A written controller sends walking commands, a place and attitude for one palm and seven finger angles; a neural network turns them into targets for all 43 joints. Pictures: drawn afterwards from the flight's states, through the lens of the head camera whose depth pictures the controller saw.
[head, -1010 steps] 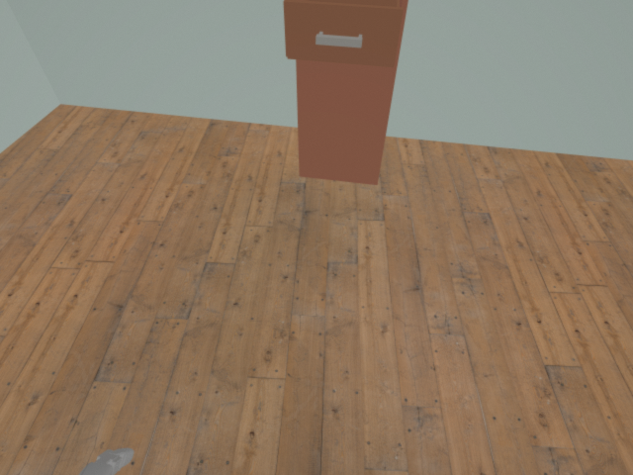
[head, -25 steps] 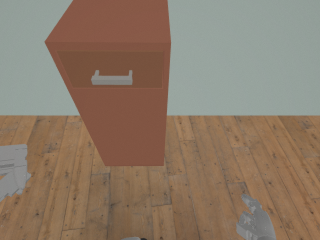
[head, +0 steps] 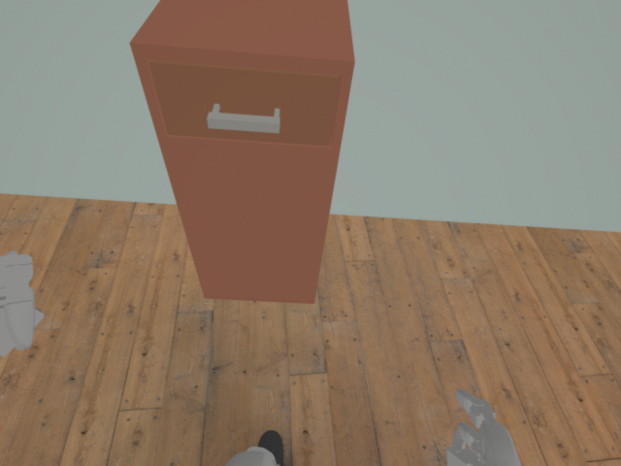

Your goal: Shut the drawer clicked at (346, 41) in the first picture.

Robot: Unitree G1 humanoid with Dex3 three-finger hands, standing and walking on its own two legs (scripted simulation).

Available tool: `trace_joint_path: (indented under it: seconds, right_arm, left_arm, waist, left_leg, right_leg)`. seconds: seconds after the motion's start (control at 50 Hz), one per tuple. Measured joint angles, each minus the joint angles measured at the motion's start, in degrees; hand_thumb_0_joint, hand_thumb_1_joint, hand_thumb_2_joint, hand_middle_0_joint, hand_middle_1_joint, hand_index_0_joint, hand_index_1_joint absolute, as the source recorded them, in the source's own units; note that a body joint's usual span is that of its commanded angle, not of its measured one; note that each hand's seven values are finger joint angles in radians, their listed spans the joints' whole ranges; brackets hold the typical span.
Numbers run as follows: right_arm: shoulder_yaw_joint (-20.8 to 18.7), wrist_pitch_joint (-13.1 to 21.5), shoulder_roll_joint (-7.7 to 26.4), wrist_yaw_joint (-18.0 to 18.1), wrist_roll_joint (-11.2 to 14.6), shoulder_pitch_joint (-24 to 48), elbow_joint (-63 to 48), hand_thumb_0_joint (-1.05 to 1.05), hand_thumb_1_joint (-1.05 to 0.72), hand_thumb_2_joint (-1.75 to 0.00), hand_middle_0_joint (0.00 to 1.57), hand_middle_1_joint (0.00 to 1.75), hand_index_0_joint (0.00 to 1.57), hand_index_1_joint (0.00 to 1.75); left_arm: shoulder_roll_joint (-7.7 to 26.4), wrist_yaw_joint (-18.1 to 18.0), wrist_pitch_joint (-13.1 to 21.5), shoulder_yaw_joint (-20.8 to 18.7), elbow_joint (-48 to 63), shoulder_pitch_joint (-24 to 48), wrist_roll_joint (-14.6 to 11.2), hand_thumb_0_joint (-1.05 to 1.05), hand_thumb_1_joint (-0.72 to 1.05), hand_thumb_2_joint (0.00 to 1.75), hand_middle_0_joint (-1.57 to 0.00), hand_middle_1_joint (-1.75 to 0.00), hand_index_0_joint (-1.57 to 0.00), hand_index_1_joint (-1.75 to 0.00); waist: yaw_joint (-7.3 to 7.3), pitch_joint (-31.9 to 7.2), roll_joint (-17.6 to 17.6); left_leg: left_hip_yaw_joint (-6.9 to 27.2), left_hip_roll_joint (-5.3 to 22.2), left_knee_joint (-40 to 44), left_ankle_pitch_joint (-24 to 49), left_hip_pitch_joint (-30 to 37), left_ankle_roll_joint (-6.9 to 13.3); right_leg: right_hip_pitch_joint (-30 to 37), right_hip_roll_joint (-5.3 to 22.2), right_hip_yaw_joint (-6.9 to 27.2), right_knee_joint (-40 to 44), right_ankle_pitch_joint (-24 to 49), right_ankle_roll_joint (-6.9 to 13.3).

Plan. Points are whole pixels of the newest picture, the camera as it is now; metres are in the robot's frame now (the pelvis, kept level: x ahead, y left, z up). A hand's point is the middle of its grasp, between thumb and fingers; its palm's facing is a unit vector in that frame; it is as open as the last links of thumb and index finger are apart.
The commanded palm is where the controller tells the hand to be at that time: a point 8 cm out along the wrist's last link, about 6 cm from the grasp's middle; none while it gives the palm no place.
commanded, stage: step back with the hand held close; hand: left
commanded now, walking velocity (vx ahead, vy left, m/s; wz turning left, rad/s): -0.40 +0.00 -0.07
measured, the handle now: (245, 116) +0.72 +0.16 +0.04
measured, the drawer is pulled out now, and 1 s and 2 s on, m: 0.00 0.00 0.00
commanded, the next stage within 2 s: stop stepping back and stand still in 0.18 s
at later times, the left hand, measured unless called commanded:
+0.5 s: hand out of the picture +0.07 +0.24 +0.19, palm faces +0.22 -0.84 -0.50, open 3.3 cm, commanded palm +0.01 +0.29 +0.19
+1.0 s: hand out of the picture -0.02 +0.25 +0.20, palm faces +0.38 -0.76 -0.53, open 3.3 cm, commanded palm -0.08 +0.30 +0.19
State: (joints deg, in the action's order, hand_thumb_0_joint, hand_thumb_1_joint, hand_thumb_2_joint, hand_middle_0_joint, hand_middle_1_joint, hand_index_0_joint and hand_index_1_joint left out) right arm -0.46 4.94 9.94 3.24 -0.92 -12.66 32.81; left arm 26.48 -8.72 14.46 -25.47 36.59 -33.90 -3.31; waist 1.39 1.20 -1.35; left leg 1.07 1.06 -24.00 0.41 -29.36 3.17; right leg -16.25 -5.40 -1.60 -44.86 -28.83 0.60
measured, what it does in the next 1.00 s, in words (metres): walks backwards: right foot, then left foot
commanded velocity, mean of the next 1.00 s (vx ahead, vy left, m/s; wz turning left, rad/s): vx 0.08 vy -0.02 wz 0.00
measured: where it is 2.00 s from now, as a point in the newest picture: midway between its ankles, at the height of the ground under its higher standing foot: outside the picture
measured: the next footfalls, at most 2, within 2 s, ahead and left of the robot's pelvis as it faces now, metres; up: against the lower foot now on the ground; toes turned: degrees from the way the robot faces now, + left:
right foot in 0.06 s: -0.06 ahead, -0.11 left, +0.00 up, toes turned -3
left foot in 0.24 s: +0.06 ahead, +0.09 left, +0.00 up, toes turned -3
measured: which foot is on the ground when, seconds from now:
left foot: down 0.00-0.08, up 0.10-0.22, down 0.24-0.52, up 0.54-0.74, down 0.76-1.00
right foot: up 0.00-0.04, down 0.06-0.24, up 0.26-0.52, down 0.54-0.76, up 0.78-0.98, down 1.00-1.00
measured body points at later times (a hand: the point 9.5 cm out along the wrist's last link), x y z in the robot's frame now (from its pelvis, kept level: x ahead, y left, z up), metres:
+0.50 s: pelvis -0.13 +0.02 +0.01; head -0.12 +0.05 +0.46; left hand +0.05 +0.28 +0.21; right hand +0.02 -0.21 -0.06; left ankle +0.02 +0.10 -0.72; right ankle -0.17 -0.08 -0.70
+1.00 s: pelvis -0.21 +0.02 +0.00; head -0.22 +0.02 +0.45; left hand -0.05 +0.29 +0.23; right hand -0.07 -0.19 -0.10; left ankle -0.19 +0.17 -0.72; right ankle -0.17 -0.07 -0.73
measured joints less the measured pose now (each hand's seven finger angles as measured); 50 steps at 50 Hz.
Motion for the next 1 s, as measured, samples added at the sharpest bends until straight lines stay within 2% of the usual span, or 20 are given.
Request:
trace_joint_path:
  seconds: [0.06, 0.1, 0.14, 0.18, 0.2, 0.24, 0.3, 0.36, 0.42, 0.5, 0.54, 0.58, 0.62, 0.64, 0.7, 0.76, 0.82, 0.88, 0.96, 1.0]
  right_arm:
    - [0.29, 0.58, 0.00, -0.78, -0.17, 1.29, -0.22, 0.01, -0.90, -0.90, 0.20, 0.30, 0.20, 0.30]
    - [0.04, 0.01, 0.81, -0.75, 0.03, 2.94, 1.82, 0.01, -0.90, -0.90, 0.20, 0.30, 0.20, 0.30]
    - [0.06, -0.67, 0.70, -0.43, 0.29, 2.47, 4.43, 0.01, -0.90, -0.90, 0.20, 0.30, 0.20, 0.30]
    - [0.54, -1.71, 0.20, 0.12, 0.42, 1.50, 5.28, 0.01, -0.90, -0.90, 0.20, 0.30, 0.20, 0.30]
    - [1.04, -2.09, 0.18, 0.60, 0.45, 1.24, 4.98, 0.01, -0.90, -0.90, 0.20, 0.30, 0.20, 0.30]
    - [1.63, -1.90, 1.32, 1.44, 0.56, 1.76, 3.41, 0.01, -0.90, -0.90, 0.20, 0.30, 0.20, 0.30]
    - [0.75, 0.03, 0.83, 0.45, -0.03, 5.57, 3.02, 0.01, -0.90, -0.90, 0.20, 0.30, 0.20, 0.30]
    - [0.92, 1.28, 0.17, -1.39, -0.25, 6.62, 0.91, 0.01, -0.90, -0.90, 0.20, 0.30, 0.20, 0.30]
    - [1.02, 1.18, -0.59, -2.24, 0.25, 4.57, -1.55, 0.01, -0.90, -0.90, 0.20, 0.30, 0.20, 0.30]
    - [0.56, -0.03, -0.64, -1.69, 0.15, 0.28, -1.95, 0.01, -0.90, -0.90, 0.20, 0.30, 0.20, 0.30]
    - [0.32, -0.83, -0.05, -1.17, 0.45, -1.00, -1.65, 0.01, -0.90, -0.90, 0.20, 0.30, 0.20, 0.30]
    - [-0.15, -2.03, 1.54, -0.78, 0.44, -0.57, 1.10, 0.01, -0.90, -0.90, 0.20, 0.30, 0.20, 0.30]
    - [-0.53, -2.99, 2.08, -0.45, 0.68, -1.55, 4.24, 0.01, -0.90, -0.90, 0.20, 0.30, 0.20, 0.30]
    - [-0.60, -3.20, 2.04, -0.14, 0.82, -2.36, 5.21, 0.01, -0.90, -0.90, 0.20, 0.30, 0.20, 0.30]
    - [-0.62, -2.03, 2.23, 1.18, 0.95, -4.29, 5.96, 0.02, -0.90, -0.90, 0.20, 0.30, 0.20, 0.30]
    - [-0.95, 0.88, 3.56, 2.41, 0.69, -4.64, 5.03, 0.02, -0.90, -0.90, 0.20, 0.30, 0.20, 0.30]
    - [-0.53, 2.55, 1.59, 2.15, 0.27, -2.91, 4.89, 0.02, -0.90, -0.90, 0.20, 0.30, 0.20, 0.30]
    - [0.50, 4.34, -0.89, 0.50, 0.31, -2.99, 4.26, 0.02, -0.90, -0.90, 0.20, 0.30, 0.20, 0.30]
    - [1.60, 3.56, -1.75, -0.54, 0.36, -3.83, 2.82, 0.01, -0.90, -0.90, 0.20, 0.30, 0.20, 0.30]
    - [1.45, 2.34, -1.66, -0.40, 0.50, -4.23, 1.94, 0.01, -0.90, -0.90, 0.20, 0.30, 0.20, 0.30]
  left_arm:
    - [0.09, 0.36, 0.80, -0.56, 1.84, -3.69, -1.11, 0.02, 0.89, 0.90, -1.41, -1.60, -1.40, -1.60]
    - [-1.69, 1.04, 1.30, 2.18, 1.17, -3.30, -0.81, 0.02, 0.89, 0.90, -1.41, -1.60, -1.40, -1.60]
    - [-2.39, 1.44, 1.13, 4.48, 0.41, -3.04, -0.36, 0.02, 0.88, 0.90, -1.41, -1.60, -1.41, -1.60]
    - [-3.21, 1.64, 0.63, 4.94, -0.21, -2.97, 0.18, 0.02, 0.88, 0.90, -1.41, -1.60, -1.41, -1.60]
    - [-3.57, 1.64, 0.35, 4.74, -0.53, -2.63, 0.27, 0.02, 0.88, 0.90, -1.41, -1.60, -1.41, -1.60]
    - [-4.02, 1.63, -0.33, 4.39, -0.86, -0.46, 0.09, 0.02, 0.88, 0.90, -1.41, -1.60, -1.41, -1.60]
    - [-2.27, 1.65, -0.13, 3.82, -3.73, 6.12, 0.22, 0.02, 0.88, 0.90, -1.41, -1.60, -1.41, -1.60]
    - [-1.49, 2.01, -1.35, 3.15, -3.25, 5.14, -0.59, 0.02, 0.89, 0.90, -1.41, -1.60, -1.41, -1.60]
    - [-0.67, 1.84, -2.64, 2.54, 1.17, -0.82, -0.51, 0.02, 0.89, 0.90, -1.41, -1.60, -1.40, -1.60]
    - [0.73, 1.12, -2.97, 1.79, 4.32, -6.58, 0.10, 0.02, 0.88, 0.90, -1.41, -1.60, -1.40, -1.60]
    - [1.73, 0.65, -3.09, 0.29, 5.08, -7.93, 0.16, 0.02, 0.88, 0.90, -1.41, -1.60, -1.40, -1.60]
    - [0.04, 1.12, -3.60, 0.76, 4.87, -6.90, -0.03, 0.02, 0.88, 0.90, -1.41, -1.60, -1.40, -1.60]
    - [-1.29, 1.62, -3.63, 1.32, 2.94, -5.03, 0.02, 0.02, 0.88, 0.90, -1.41, -1.60, -1.41, -1.60]
    - [-2.13, 1.53, -3.48, 1.49, 1.39, -3.97, 0.15, 0.01, 0.88, 0.90, -1.41, -1.60, -1.41, -1.60]
    - [-5.45, 0.19, -3.29, 2.37, -4.04, -1.41, 0.88, 0.01, 0.88, 0.90, -1.41, -1.60, -1.41, -1.60]
    - [-8.02, -0.92, -3.78, 4.54, -6.67, 1.15, 1.31, 0.01, 0.89, 0.90, -1.41, -1.60, -1.41, -1.60]
    - [-7.64, -1.06, -4.21, 5.25, -6.83, 2.99, 2.20, 0.02, 0.89, 0.90, -1.41, -1.60, -1.41, -1.60]
    - [-4.94, -0.41, -3.36, 4.46, -3.65, 1.92, 2.46, 0.02, 0.89, 0.90, -1.41, -1.60, -1.41, -1.60]
    - [-2.21, -0.40, -1.22, 2.40, -0.60, -2.24, 2.00, 0.02, 0.89, 0.90, -1.41, -1.60, -1.41, -1.60]
    - [-0.16, -0.43, -0.85, 1.03, -0.96, -3.24, 2.10, 0.02, 0.89, 0.90, -1.41, -1.60, -1.41, -1.60]
  waist:
    - [-1.78, -0.79, 0.74]
    - [-2.60, 0.65, -1.35]
    - [-3.59, -0.42, -0.25]
    - [-4.16, -1.95, 2.06]
    - [-4.05, -2.30, 2.87]
    - [-3.37, -1.53, 2.03]
    - [-2.83, 3.27, 3.56]
    - [-1.17, 4.95, 3.07]
    - [0.05, 4.15, 2.92]
    - [0.81, 0.24, 2.34]
    - [-0.03, -1.67, 3.30]
    - [-1.57, -1.44, 2.17]
    - [-2.51, -3.29, 2.59]
    - [-2.93, -4.49, 3.27]
    - [-2.87, -6.91, 4.31]
    - [-1.24, -6.22, 2.95]
    - [-0.68, -3.07, 4.98]
    - [0.98, -2.09, 4.91]
    - [0.81, -1.83, 1.99]
    - [0.48, -2.24, 1.24]
  left_leg:
    - [-2.29, 0.11, 0.59, 3.09, -2.54, -1.01]
    - [-1.06, 0.57, -6.60, -5.72, -4.44, -2.85]
    - [-0.38, -1.54, -19.49, -15.70, -5.36, -4.05]
    - [-1.56, -2.59, -23.23, -18.23, -2.38, -4.22]
    - [-2.12, -2.63, -19.96, -16.60, 0.57, -4.23]
    - [-2.14, -1.67, -9.04, -5.92, 6.76, -3.24]
    - [-3.47, -3.06, -5.87, -7.47, 7.50, 0.53]
    - [-3.60, -1.97, -3.00, -4.60, 7.35, 1.06]
    - [-3.51, -0.85, -0.77, -2.42, 7.11, 0.62]
    - [-2.72, -0.93, 0.38, -6.68, 4.75, -1.49]
    - [-3.55, -1.99, -6.99, -15.66, -0.38, -3.25]
    - [-1.87, -2.16, -24.30, -18.18, -5.10, -3.89]
    - [-1.82, -2.35, -36.45, -18.02, -6.50, -4.08]
    - [-2.36, -1.91, -37.86, -18.26, -5.31, -3.83]
    - [-3.56, 0.28, -26.48, -21.39, 3.95, -2.14]
    - [-2.96, 1.40, -9.62, -22.09, 13.80, -1.22]
    - [-3.98, 0.00, -10.02, -18.89, 14.60, -3.03]
    - [-2.92, 0.35, -7.48, -16.44, 15.47, -3.29]
    - [-2.41, 2.29, -7.67, -16.76, 14.98, -3.63]
    - [-2.31, 2.40, -14.18, -23.05, 11.29, -2.84]
  right_leg:
    - [6.30, 1.29, -0.60, 15.11, 4.56, 0.92]
    - [6.80, 0.39, -0.70, 16.11, 8.97, 0.86]
    - [7.15, 1.66, 0.27, 16.13, 8.68, 0.45]
    - [7.09, 3.39, 1.70, 16.50, 8.69, -0.14]
    - [6.74, 3.98, 2.17, 16.28, 8.88, -0.43]
    - [3.88, 3.81, 1.45, 11.89, 9.23, -1.12]
    - [-3.96, 3.28, 5.25, -2.45, 1.18, -0.86]
    - [-8.63, 1.88, 4.93, -8.66, -0.60, -1.31]
    - [-7.92, 2.44, 2.32, -6.62, 1.84, -1.15]
    - [0.89, 2.82, -1.92, 4.90, -0.90, 0.86]
    - [4.88, 3.95, -1.82, 14.66, 1.92, 2.90]
    - [3.31, 4.05, -2.27, 14.29, 10.99, 2.59]
    - [2.31, 4.87, -2.42, 13.57, 11.33, 2.02]
    - [1.92, 5.48, -2.25, 13.65, 11.02, 1.83]
    - [0.72, 7.18, -2.42, 13.35, 10.86, 1.74]
    - [-1.56, 8.05, -3.61, 8.53, 9.57, 0.24]
    - [-5.69, 7.32, -0.43, -3.23, 2.84, -0.16]
    - [-9.52, 5.90, -1.19, -10.53, 3.63, -0.22]
    - [-5.81, 5.67, -4.03, 1.36, 5.80, -0.13]
    - [-2.31, 5.63, -2.90, 8.65, 4.17, 1.11]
